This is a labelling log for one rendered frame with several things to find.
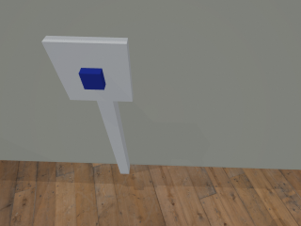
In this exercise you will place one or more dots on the panel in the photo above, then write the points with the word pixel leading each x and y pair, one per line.
pixel 69 54

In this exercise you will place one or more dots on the button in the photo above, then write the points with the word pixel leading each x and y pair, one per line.
pixel 92 78

